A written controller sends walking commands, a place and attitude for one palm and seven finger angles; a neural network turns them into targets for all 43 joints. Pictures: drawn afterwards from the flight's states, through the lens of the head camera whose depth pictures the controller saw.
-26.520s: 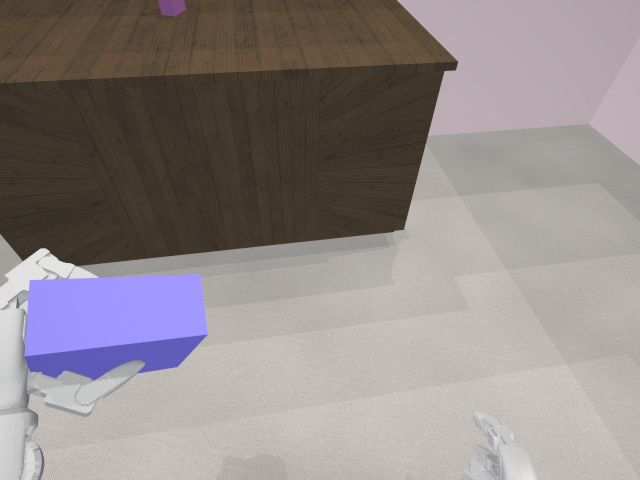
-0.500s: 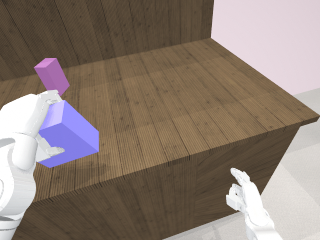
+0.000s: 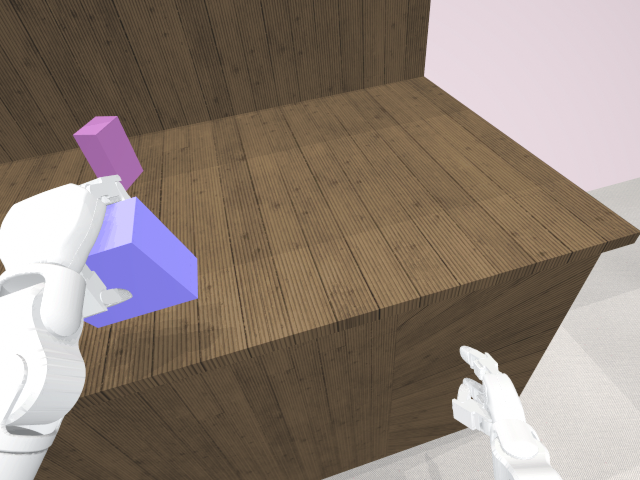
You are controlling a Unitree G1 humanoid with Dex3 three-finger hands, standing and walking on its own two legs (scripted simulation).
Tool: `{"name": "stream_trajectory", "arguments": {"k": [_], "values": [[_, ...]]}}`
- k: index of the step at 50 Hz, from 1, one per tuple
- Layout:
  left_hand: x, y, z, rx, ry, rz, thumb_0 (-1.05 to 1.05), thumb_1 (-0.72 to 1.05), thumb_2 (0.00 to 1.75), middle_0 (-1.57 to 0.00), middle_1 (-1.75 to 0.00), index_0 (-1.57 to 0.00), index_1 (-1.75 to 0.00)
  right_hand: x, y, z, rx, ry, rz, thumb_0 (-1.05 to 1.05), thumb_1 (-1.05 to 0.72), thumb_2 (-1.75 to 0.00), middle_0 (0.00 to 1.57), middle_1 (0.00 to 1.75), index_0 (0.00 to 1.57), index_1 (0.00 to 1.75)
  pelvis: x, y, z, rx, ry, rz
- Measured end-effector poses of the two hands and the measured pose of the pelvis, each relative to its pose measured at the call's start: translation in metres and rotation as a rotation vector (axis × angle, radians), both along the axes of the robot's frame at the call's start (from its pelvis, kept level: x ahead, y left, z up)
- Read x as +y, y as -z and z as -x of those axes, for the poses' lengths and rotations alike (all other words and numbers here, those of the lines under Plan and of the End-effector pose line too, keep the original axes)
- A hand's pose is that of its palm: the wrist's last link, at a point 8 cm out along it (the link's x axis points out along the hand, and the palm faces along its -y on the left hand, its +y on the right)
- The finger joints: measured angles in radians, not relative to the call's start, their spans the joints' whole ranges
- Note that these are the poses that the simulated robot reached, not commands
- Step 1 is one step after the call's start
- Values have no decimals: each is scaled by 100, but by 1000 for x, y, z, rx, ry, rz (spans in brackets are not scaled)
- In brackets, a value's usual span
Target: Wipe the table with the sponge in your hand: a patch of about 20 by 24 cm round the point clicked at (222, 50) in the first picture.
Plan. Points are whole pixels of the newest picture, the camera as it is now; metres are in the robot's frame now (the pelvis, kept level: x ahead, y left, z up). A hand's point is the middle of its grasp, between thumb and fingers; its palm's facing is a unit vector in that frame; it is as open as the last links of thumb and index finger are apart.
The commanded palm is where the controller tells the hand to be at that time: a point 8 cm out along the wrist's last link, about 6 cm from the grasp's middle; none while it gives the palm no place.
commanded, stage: turn the palm down, sponge in hand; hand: left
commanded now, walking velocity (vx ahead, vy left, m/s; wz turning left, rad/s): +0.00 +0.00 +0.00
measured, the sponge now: (127, 277) +0.26 +0.29 +0.16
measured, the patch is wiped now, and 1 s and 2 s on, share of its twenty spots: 0.00 0.00 0.00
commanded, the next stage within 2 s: move the sponge above the wiping area in 0.18 s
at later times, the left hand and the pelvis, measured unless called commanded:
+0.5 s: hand (111, 257) +0.24 +0.27 +0.21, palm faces +0.27 -0.09 -0.96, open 10.0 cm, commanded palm +0.20 +0.27 +0.27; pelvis +0.00 -0.02 +0.00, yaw +0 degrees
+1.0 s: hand (124, 260) +0.26 +0.28 +0.19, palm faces +0.20 -0.08 -0.98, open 10.0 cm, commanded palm +0.21 +0.27 +0.26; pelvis +0.00 -0.01 +0.00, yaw +0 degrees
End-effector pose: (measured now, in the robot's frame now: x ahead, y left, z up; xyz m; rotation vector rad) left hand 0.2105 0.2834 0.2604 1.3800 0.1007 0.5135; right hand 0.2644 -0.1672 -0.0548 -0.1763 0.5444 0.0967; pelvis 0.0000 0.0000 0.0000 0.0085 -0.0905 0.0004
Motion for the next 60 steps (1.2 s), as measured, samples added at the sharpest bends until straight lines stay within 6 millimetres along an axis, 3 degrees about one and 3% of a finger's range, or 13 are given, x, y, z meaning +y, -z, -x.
{"name": "stream_trajectory", "arguments": {"k": [20,43,60], "values": [[-13,0,0,7,-8,-3,-1,-49,104,-72,-135,-75,-133,-28,-5,-3,-38,38,-8,2,-91,-90,20,30,20,30,-14,1,-2,-2,5,-5],[-18,18,-12,72,6,-19,-1,-49,104,-72,-135,-75,-133,-29,5,6,-11,38,-10,2,-91,-90,20,30,20,30,-15,1,-2,1,0,-5],[-7,33,-15,118,-26,-9,-1,-49,104,-72,-135,-75,-133,-28,4,-1,-4,36,0,2,-91,-90,20,30,20,30,-11,0,-8,9,-4,-3]]}}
